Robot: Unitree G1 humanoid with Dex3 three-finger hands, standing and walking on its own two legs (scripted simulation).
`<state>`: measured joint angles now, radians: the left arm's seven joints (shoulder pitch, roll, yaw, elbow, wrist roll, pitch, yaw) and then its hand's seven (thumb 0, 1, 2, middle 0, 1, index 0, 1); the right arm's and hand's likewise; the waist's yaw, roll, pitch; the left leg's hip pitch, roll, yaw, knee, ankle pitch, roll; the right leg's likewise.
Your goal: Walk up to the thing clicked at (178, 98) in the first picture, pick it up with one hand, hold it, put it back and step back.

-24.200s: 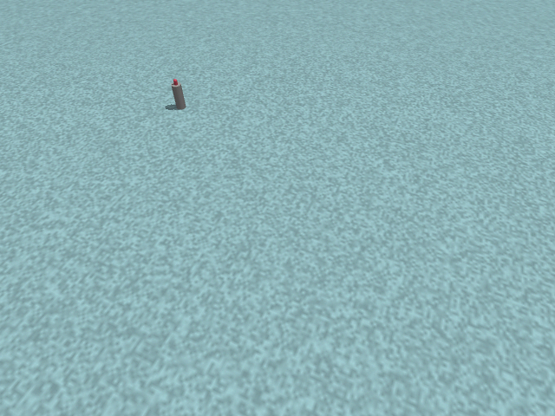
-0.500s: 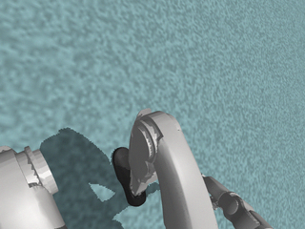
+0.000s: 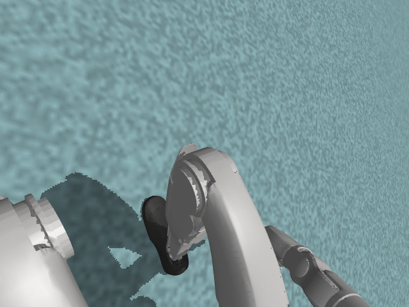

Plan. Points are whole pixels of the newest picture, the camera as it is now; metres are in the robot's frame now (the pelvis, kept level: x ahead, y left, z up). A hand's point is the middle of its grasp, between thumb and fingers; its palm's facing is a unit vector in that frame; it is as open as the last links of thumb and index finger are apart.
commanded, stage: lower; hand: left
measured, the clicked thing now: out of the picture +0.47 +0.37 -0.18
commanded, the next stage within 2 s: loosen in 0.12 s
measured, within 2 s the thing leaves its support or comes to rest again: rests again in 0.46 s
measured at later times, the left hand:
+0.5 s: hand out of the picture +0.47 +0.37 -0.17, palm faces +0.56 -0.83 +0.00, open 9.4 cm
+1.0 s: hand out of the picture +0.47 +0.37 -0.16, palm faces +0.56 -0.83 +0.00, open 16.0 cm
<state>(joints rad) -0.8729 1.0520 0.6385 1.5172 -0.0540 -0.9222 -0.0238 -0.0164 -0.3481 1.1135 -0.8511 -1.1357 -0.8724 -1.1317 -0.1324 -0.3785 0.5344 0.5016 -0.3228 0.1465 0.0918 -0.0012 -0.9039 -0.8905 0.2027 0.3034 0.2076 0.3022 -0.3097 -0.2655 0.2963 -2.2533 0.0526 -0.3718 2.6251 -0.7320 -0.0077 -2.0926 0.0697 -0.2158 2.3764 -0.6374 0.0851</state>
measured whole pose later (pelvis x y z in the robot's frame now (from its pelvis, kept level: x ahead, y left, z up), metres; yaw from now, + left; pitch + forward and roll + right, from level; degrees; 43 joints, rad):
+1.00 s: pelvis +0.00 +0.00 +0.00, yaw -1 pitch +17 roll -19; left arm -0.86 1.06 0.61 1.55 -0.06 -0.97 0.00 -0.01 -0.54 0.14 -0.33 -0.25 -0.35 -0.24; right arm -0.16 -0.37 0.56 0.50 -0.33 0.15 0.09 0.00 -0.91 -0.89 0.20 0.30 0.21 0.30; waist -0.31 -0.27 0.29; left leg -2.25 0.05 -0.38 2.62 -0.73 0.00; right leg -2.08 0.07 -0.23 2.36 -0.63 0.09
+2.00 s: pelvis +0.01 +0.00 +0.13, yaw +10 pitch +33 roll -8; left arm -0.35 0.68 0.47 0.61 0.10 -0.07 0.02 -0.01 -0.52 0.06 -0.06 -0.05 -0.06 -0.05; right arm 0.09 -0.27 0.04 0.56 0.03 0.21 0.05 0.01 -0.91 -0.90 0.20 0.31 0.21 0.30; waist -0.06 0.00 -0.11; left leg -2.03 0.07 -0.09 2.10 -0.67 0.02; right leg -1.95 -0.01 -0.04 2.01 -0.65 0.05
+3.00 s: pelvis +0.08 +0.00 +0.42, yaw +17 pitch +8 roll -2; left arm 0.48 0.20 -0.02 0.00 -0.01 0.25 0.17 -0.01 -0.54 0.05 -0.06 -0.05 -0.06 -0.05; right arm 0.26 -0.20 0.03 0.46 0.02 -0.08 -0.17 0.01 -0.90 -0.90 0.20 0.31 0.21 0.30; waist -0.02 0.03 -0.11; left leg -0.65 0.05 -0.02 0.97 -0.45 -0.02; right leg -0.60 -0.03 -0.06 0.92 -0.45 0.02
